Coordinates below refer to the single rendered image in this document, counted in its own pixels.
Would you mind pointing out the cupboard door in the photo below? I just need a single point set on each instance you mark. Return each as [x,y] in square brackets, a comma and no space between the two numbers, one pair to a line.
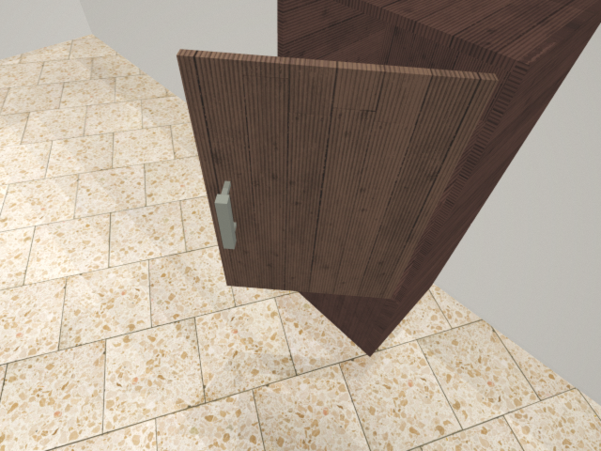
[335,167]

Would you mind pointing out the handle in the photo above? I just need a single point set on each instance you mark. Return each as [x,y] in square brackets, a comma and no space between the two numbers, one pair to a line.
[225,217]

